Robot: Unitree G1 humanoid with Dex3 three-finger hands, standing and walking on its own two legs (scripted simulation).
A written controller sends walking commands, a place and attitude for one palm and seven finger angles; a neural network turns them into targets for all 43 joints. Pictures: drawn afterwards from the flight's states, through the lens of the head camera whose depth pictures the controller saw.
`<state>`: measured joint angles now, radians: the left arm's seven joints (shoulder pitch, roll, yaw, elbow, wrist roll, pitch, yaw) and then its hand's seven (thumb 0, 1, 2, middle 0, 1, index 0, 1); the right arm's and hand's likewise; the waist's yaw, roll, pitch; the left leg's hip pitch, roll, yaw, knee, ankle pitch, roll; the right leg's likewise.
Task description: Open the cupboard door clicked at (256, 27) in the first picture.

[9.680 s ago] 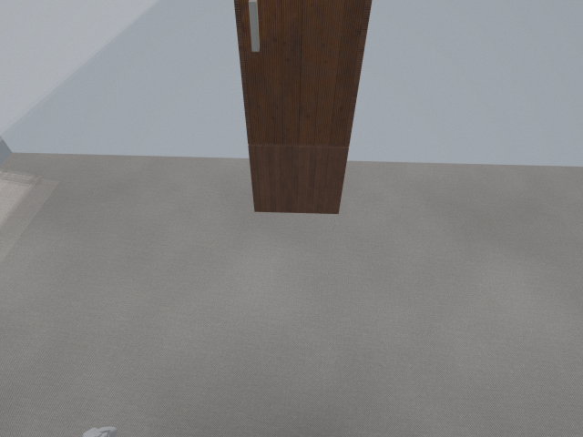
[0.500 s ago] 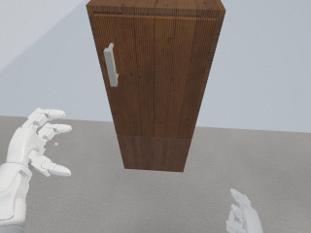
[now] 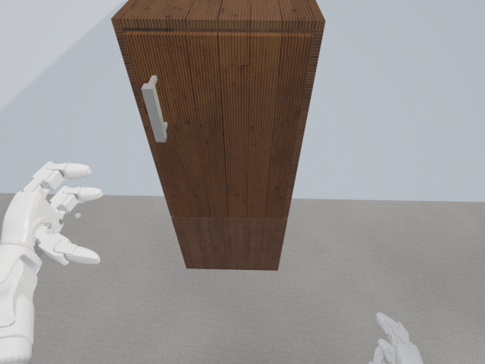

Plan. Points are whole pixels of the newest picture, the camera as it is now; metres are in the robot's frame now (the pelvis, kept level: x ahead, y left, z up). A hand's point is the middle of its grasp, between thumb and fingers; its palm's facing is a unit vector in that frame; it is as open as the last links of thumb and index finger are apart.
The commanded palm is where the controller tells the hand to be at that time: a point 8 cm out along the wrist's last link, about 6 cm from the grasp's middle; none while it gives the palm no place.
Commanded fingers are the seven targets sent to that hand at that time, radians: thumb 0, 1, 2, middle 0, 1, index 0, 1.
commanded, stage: raise the hand with hooked fingers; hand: left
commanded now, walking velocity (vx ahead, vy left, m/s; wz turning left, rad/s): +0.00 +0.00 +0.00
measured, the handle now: (157, 109) +0.60 +0.24 +0.11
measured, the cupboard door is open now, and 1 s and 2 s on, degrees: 0 0 0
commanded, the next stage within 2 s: move the hooked fingers beside the handle in 0.16 s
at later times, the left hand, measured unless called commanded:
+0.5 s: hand (84, 198) +0.32 +0.28 +0.12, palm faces +0.08 -1.00 -0.01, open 14.0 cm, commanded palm +0.30 +0.32 +0.13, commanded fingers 0.00 -0.50 0.30 -0.30 -1.20 -0.30 -1.20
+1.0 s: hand (106, 161) +0.41 +0.28 +0.12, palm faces +0.05 -1.00 +0.00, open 13.9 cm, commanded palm +0.39 +0.32 +0.12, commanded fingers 0.00 -0.50 0.30 -0.30 -1.20 -0.30 -1.20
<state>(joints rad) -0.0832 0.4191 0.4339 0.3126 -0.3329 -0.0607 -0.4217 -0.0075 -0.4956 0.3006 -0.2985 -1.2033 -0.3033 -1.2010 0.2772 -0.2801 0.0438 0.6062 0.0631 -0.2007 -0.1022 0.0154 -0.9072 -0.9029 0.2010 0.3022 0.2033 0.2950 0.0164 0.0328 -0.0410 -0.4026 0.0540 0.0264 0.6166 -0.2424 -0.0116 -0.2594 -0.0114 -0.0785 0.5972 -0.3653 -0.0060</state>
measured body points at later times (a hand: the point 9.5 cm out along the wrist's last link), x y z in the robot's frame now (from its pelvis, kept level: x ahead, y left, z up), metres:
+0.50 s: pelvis -0.01 +0.00 +0.00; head +0.01 -0.01 +0.45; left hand +0.31 +0.33 +0.13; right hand +0.16 -0.25 -0.09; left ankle +0.05 +0.13 -0.73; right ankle -0.03 -0.11 -0.73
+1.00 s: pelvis +0.00 +0.01 -0.01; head +0.04 +0.02 +0.44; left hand +0.40 +0.33 +0.12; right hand +0.08 -0.26 -0.11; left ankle +0.05 +0.13 -0.73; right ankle -0.03 -0.11 -0.73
